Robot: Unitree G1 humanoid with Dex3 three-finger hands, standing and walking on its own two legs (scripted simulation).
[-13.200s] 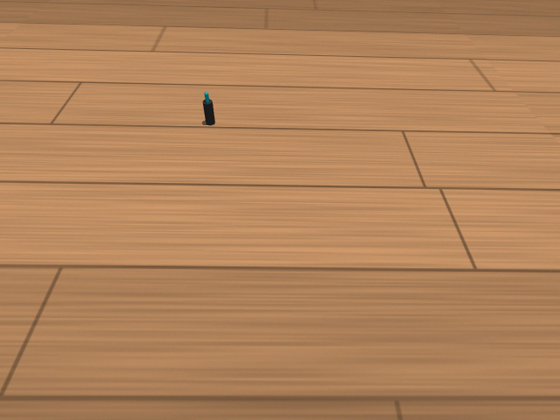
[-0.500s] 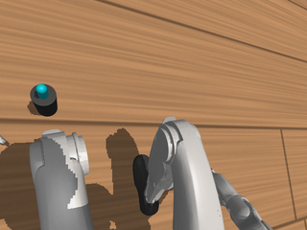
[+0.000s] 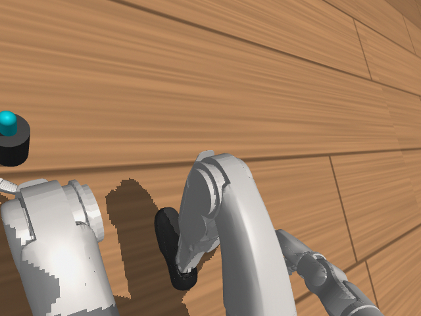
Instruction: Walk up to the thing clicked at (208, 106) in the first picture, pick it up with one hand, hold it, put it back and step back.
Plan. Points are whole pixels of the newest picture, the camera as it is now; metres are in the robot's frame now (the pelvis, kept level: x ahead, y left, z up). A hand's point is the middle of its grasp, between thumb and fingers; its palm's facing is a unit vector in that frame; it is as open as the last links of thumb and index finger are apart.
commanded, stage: close in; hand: left
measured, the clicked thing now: (9, 137) +0.43 +0.21 -0.19
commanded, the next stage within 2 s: close in 0.44 s
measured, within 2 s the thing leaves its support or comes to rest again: leaves its support in 1.60 s
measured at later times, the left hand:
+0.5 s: hand (7, 138) +0.42 +0.21 -0.18, palm faces +0.04 -1.00 -0.02, open 16.6 cm
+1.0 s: hand (17, 136) +0.43 +0.20 -0.17, palm faces +0.04 -1.00 +0.00, open 9.6 cm
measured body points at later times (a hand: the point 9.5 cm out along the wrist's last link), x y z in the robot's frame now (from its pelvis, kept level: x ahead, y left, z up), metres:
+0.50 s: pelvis +0.00 +0.00 +0.00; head +0.22 +0.19 +0.34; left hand +0.42 +0.27 -0.17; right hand +0.15 -0.24 -0.03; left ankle +0.09 +0.12 -0.25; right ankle +0.15 -0.13 -0.25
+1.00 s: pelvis +0.00 +0.00 +0.00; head +0.23 +0.19 +0.33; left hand +0.42 +0.25 -0.17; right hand +0.16 -0.24 -0.03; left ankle +0.09 +0.12 -0.25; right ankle +0.15 -0.13 -0.25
